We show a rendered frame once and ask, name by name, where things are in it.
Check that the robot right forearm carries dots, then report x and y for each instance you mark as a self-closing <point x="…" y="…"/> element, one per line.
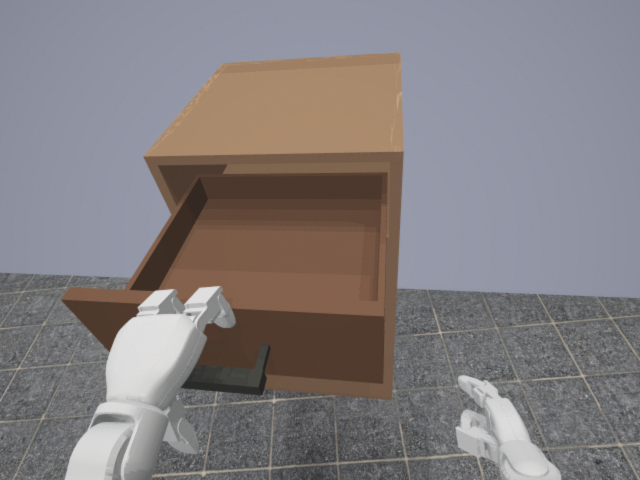
<point x="522" y="460"/>

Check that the drawer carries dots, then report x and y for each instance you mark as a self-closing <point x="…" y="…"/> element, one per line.
<point x="301" y="259"/>

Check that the left robot hand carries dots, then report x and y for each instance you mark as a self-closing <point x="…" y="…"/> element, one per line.
<point x="154" y="353"/>

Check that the right robot hand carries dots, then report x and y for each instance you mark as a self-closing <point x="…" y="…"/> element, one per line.
<point x="482" y="436"/>

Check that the handle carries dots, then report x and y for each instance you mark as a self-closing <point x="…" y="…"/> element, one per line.
<point x="231" y="379"/>

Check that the robot left forearm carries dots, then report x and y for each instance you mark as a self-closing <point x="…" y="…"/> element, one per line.
<point x="121" y="443"/>

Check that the cabinet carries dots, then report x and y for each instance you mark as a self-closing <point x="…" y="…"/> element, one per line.
<point x="338" y="114"/>

